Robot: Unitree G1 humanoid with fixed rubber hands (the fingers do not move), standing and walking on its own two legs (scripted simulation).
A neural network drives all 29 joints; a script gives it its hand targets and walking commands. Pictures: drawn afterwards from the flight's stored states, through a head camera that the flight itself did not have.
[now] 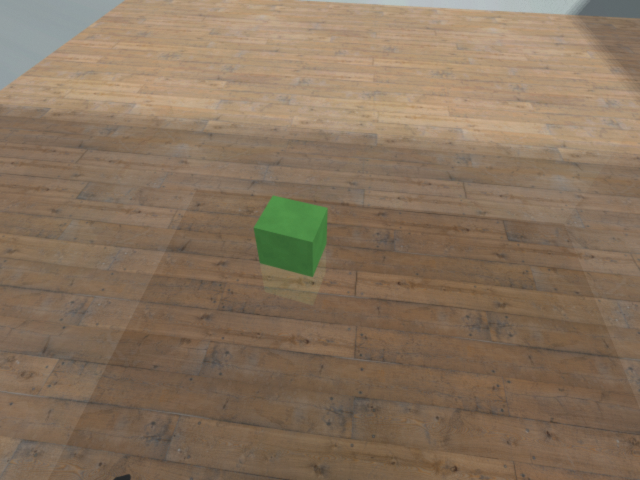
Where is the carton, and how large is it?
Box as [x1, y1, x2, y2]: [254, 196, 327, 276]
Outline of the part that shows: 272,196 254,226 259,260 261,263 312,276 326,242 327,208 277,196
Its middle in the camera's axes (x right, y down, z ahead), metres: -0.11 -0.01 +1.54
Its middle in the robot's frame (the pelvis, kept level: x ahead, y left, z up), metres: +1.08 +0.13 -0.67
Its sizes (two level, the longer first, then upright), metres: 0.230 0.187 0.213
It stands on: the floor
